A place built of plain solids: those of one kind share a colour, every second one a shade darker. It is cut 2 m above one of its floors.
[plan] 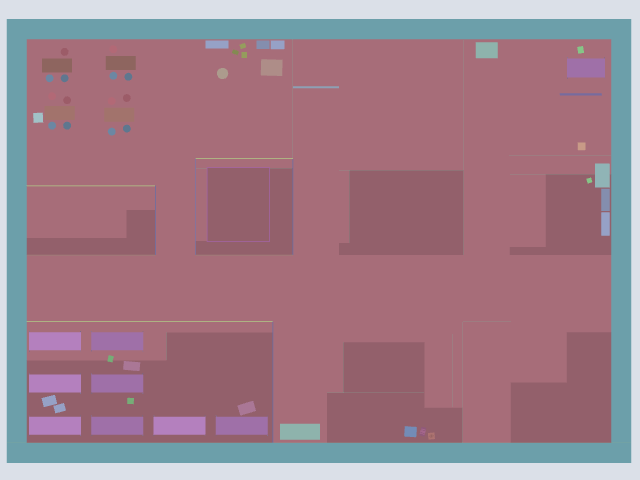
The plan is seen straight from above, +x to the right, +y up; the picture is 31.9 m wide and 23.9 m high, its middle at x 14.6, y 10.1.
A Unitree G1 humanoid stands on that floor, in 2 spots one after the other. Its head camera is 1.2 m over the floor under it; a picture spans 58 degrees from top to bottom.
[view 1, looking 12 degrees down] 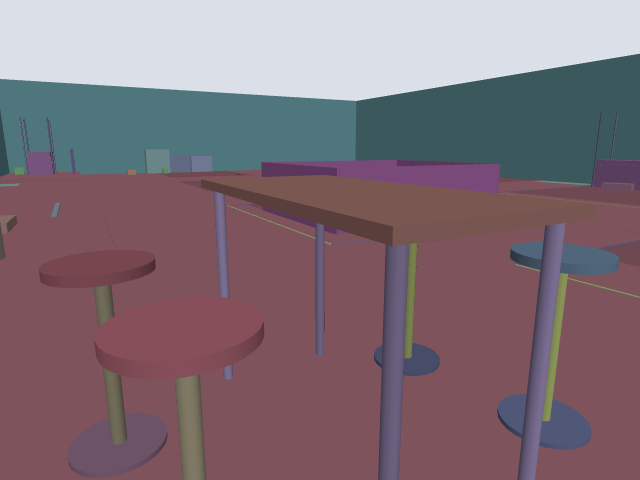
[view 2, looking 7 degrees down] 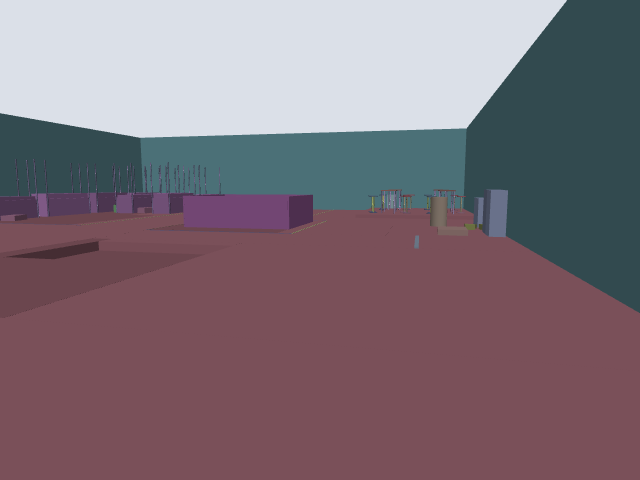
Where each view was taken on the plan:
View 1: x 3.20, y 17.21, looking -29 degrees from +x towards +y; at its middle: leg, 2.41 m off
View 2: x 25.26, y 17.76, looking -167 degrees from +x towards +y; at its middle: floor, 11.08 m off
